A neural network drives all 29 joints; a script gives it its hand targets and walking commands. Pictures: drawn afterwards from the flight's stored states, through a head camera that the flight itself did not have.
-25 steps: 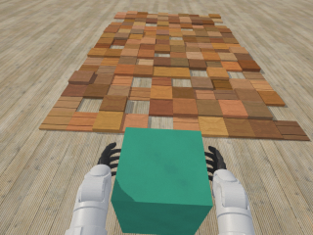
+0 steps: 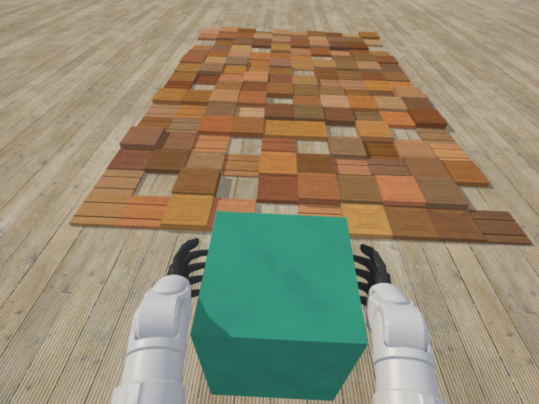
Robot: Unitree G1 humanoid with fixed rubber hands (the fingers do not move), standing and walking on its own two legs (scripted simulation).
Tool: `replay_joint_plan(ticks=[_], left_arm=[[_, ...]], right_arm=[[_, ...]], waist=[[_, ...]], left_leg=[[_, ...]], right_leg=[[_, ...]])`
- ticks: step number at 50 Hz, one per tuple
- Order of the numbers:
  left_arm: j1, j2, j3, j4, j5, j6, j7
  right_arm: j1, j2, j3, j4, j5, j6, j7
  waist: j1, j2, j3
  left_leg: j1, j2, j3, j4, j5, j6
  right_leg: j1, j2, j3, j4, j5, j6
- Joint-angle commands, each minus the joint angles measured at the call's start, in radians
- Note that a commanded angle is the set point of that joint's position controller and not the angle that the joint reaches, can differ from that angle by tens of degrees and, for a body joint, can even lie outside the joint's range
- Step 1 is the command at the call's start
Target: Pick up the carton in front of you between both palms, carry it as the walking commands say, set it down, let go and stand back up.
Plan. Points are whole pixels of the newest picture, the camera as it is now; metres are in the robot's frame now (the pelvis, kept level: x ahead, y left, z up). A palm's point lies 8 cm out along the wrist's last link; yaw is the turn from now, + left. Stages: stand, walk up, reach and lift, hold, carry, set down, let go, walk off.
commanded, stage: hold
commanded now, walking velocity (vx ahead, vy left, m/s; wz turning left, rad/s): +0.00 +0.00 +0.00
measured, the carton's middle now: (276, 309) +0.30 +0.00 -0.02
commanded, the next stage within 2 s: carry in 0.92 s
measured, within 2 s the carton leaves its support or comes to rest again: neither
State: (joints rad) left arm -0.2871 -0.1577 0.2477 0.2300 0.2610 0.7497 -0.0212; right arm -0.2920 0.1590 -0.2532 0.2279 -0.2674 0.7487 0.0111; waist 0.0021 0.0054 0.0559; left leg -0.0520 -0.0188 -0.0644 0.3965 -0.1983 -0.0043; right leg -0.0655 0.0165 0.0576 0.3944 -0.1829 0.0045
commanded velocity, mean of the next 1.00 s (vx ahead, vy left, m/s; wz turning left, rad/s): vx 0.06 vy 0.00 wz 0.00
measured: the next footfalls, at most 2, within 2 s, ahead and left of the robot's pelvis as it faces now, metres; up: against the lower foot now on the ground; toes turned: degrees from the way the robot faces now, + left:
right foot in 1.42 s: +0.23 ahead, -0.09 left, +0.00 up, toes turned -9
left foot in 1.82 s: +0.55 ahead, +0.13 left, +0.00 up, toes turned +14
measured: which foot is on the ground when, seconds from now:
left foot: down 0.00-1.00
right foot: down 0.00-1.00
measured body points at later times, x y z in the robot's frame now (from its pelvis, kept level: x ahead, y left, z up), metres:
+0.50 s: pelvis +0.01 +0.00 +0.00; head -0.02 +0.00 +0.45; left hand +0.31 +0.15 +0.04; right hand +0.31 -0.15 +0.04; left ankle +0.02 +0.12 -0.74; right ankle +0.03 -0.12 -0.74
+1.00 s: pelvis +0.01 +0.00 +0.00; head -0.03 +0.00 +0.45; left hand +0.31 +0.15 +0.04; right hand +0.31 -0.15 +0.04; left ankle +0.02 +0.12 -0.74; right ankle +0.03 -0.12 -0.74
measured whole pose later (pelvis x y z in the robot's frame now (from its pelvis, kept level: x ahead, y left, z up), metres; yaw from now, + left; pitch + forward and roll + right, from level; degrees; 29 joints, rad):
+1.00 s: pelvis +0.01 +0.00 +0.00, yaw +0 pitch -3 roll +0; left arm -0.23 -0.14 0.19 0.17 0.24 0.79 -0.01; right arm -0.23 0.14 -0.20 0.17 -0.24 0.78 0.00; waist 0.00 0.00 -0.05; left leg -0.16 -0.02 -0.06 0.46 -0.33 0.00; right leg -0.17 0.02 0.05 0.45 -0.31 0.01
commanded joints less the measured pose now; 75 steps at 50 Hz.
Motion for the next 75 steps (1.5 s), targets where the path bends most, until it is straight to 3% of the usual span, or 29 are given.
replay_joint_plan(ticks=[1,24,45,46,48,49,52,54,56,57,58,59,60,61,62,63,64,65,68,70,71,72,73,74,75], left_arm=[[-0.521,-0.876,-0.542,-0.023,-0.22,-0.032,-0.21],[-0.402,-0.848,-0.571,-0.115,-0.239,-0.02,-0.198],[-0.427,-0.854,-0.57,-0.103,-0.239,-0.022,-0.196],[-0.467,-0.862,-0.589,-0.096,-0.252,-0.013,-0.201],[-0.479,-0.865,-0.615,-0.125,-0.28,-0.007,-0.201],[-0.498,-0.871,-0.635,-0.151,-0.293,-0.002,-0.198],[-0.47,-0.871,-0.696,-0.223,-0.327,0.033,-0.18],[-0.445,-0.846,-0.736,-0.27,-0.353,0.078,-0.164],[-0.445,-0.816,-0.767,-0.322,-0.377,0.135,-0.148],[-0.45,-0.805,-0.779,-0.346,-0.392,0.167,-0.144],[-0.452,-0.794,-0.79,-0.37,-0.409,0.2,-0.14],[-0.466,-0.789,-0.806,-0.399,-0.431,0.232,-0.138],[-0.466,-0.792,-0.823,-0.418,-0.458,0.262,-0.136],[-0.479,-0.804,-0.839,-0.44,-0.487,0.289,-0.139],[-0.486,-0.824,-0.861,-0.461,-0.519,0.308,-0.143],[-0.471,-0.84,-0.874,-0.48,-0.545,0.324,-0.146],[-0.451,-0.851,-0.877,-0.5,-0.561,0.338,-0.145],[-0.424,-0.858,-0.876,-0.525,-0.567,0.353,-0.142],[-0.33,-0.852,-0.86,-0.597,-0.544,0.393,-0.128],[-0.263,-0.841,-0.852,-0.63,-0.514,0.413,-0.118],[-0.235,-0.848,-0.845,-0.625,-0.508,0.425,-0.116],[-0.248,-0.822,-0.831,-0.632,-0.499,0.435,-0.113],[-0.275,-0.814,-0.814,-0.628,-0.496,0.443,-0.109],[-0.32,-0.818,-0.817,-0.657,-0.509,0.452,-0.105],[-0.352,-0.824,-0.823,-0.674,-0.525,0.462,-0.102]], right_arm=[[-0.504,0.89,0.553,-0.012,0.227,-0.023,0.218],[-0.383,0.871,0.582,-0.099,0.248,-0.012,0.2],[-0.408,0.866,0.58,-0.091,0.242,-0.016,0.203],[-0.455,0.872,0.599,-0.083,0.258,-0.008,0.206],[-0.464,0.88,0.623,-0.113,0.286,-0.001,0.209],[-0.483,0.886,0.644,-0.139,0.301,0.003,0.207],[-0.473,0.879,0.713,-0.204,0.34,0.037,0.195],[-0.463,0.86,0.749,-0.247,0.376,0.081,0.188],[-0.463,0.844,0.779,-0.289,0.417,0.136,0.182],[-0.463,0.837,0.793,-0.306,0.435,0.167,0.179],[-0.462,0.825,0.802,-0.32,0.447,0.198,0.174],[-0.435,0.816,0.806,-0.328,0.456,0.228,0.168],[-0.401,0.802,0.808,-0.339,0.465,0.255,0.16],[-0.394,0.793,0.805,-0.359,0.466,0.277,0.151],[-0.394,0.794,0.814,-0.415,0.477,0.298,0.142],[-0.399,0.797,0.83,-0.475,0.494,0.319,0.134],[-0.405,0.816,0.845,-0.523,0.514,0.338,0.13],[-0.396,0.825,0.854,-0.565,0.529,0.355,0.129],[-0.32,0.847,0.862,-0.624,0.555,0.403,0.142],[-0.252,0.847,0.866,-0.634,0.562,0.427,0.152],[-0.253,0.828,0.86,-0.642,0.565,0.44,0.154],[-0.312,0.803,0.869,-0.673,0.582,0.458,0.158],[-0.372,0.782,0.882,-0.698,0.6,0.474,0.162],[-0.412,0.785,0.887,-0.701,0.615,0.484,0.166],[-0.426,0.791,0.878,-0.692,0.625,0.49,0.168]], waist=[[0.002,-0.003,-0.215],[0.002,-0.003,-0.24],[0.0,-0.001,-0.228],[0.005,-0.024,-0.268],[0.003,-0.028,-0.23],[0.003,-0.024,-0.215],[0.011,-0.051,-0.323],[0.012,-0.103,-0.368],[0.007,-0.136,-0.322],[0.004,-0.116,-0.301],[0.002,-0.054,-0.282],[-0.009,0.08,-0.276],[-0.022,0.231,-0.269],[-0.029,0.253,-0.219],[-0.034,0.192,-0.216],[-0.034,0.14,-0.257],[-0.033,0.122,-0.302],[-0.03,0.14,-0.341],[-0.024,0.177,-0.381],[-0.008,0.098,-0.422],[0.009,0.024,-0.473],[0.027,-0.21,-0.489],[0.024,-0.262,-0.437],[0.023,-0.164,-0.394],[0.02,-0.082,-0.366]], left_leg=[[-0.017,-0.059,-0.005,-0.083,0.014,0.009],[0.033,-0.068,-0.012,-0.086,0.178,0.003],[0.017,-0.066,-0.011,-0.085,0.122,0.003],[-0.097,0.114,-0.003,-0.02,-0.039,0.022],[-0.195,0.089,-0.042,-0.062,-0.459,0.03],[-0.238,0.08,-0.036,-0.054,-0.523,0.029],[-0.225,0.056,0.036,0.066,-0.263,0.018],[-0.253,0.024,0.084,0.14,-0.241,0.015],[-0.255,0.011,0.119,0.096,-0.265,0.02],[-0.227,0.026,0.105,0.052,-0.27,0.027],[-0.174,0.07,0.044,-0.018,-0.289,0.042],[-0.086,0.179,-0.121,-0.1,-0.347,0.083],[0.044,0.303,-0.333,-0.196,-0.337,0.138],[0.117,0.372,-0.437,-0.195,-0.181,0.2],[0.149,0.38,-0.426,-0.172,-0.018,0.224],[0.188,0.367,-0.361,-0.149,0.093,0.217],[0.201,0.339,-0.284,-0.134,0.158,0.193],[0.2,0.308,-0.209,-0.119,0.215,0.168],[0.113,0.241,-0.051,-0.079,0.225,0.122],[-0.128,0.191,0.075,0.072,0.225,0.079],[-0.299,0.158,0.129,0.221,0.136,0.046],[-0.547,0.071,0.206,0.507,-0.123,-0.001],[-0.73,0.03,0.144,0.65,-0.308,0.015],[-0.765,0.099,0.084,0.742,-0.313,0.036],[-0.761,0.134,0.072,0.755,-0.267,0.042]], right_leg=[[0.052,0.062,0.007,-0.068,0.01,-0.004],[0.1,0.07,0.019,-0.073,0.181,0.002],[0.073,0.07,0.012,-0.069,0.119,-0.001],[-0.055,-0.112,0.009,-0.015,-0.054,-0.015],[-0.157,-0.102,0.057,-0.08,-0.488,-0.022],[-0.173,-0.102,0.063,-0.083,-0.561,-0.026],[-0.122,-0.134,0.072,-0.062,-0.37,-0.057],[-0.118,-0.19,0.162,-0.114,-0.446,-0.1],[-0.169,-0.22,0.191,-0.135,-0.532,-0.115],[-0.213,-0.202,0.151,-0.108,-0.522,-0.103],[-0.276,-0.158,0.07,-0.027,-0.459,-0.076],[-0.389,-0.1,-0.034,0.153,-0.364,-0.039],[-0.567,-0.037,-0.144,0.36,-0.275,-0.006],[-0.712,-0.038,-0.159,0.362,-0.34,-0.004],[-0.738,-0.06,-0.134,0.369,-0.353,-0.011],[-0.723,-0.062,-0.134,0.344,-0.344,-0.012],[-0.679,-0.05,-0.154,0.307,-0.294,-0.011],[-0.623,-0.033,-0.18,0.264,-0.233,-0.009],[-0.406,0.01,-0.254,0.103,-0.122,-0.003],[0.0,0.021,-0.288,-0.034,0.032,-0.011],[0.228,-0.088,-0.167,-0.046,-0.035,-0.034],[0.358,-0.358,0.254,-0.148,-0.249,-0.131],[0.364,-0.485,0.477,-0.193,-0.226,-0.247],[0.303,-0.494,0.454,-0.187,-0.171,-0.272],[0.241,-0.459,0.365,-0.183,-0.109,-0.255]])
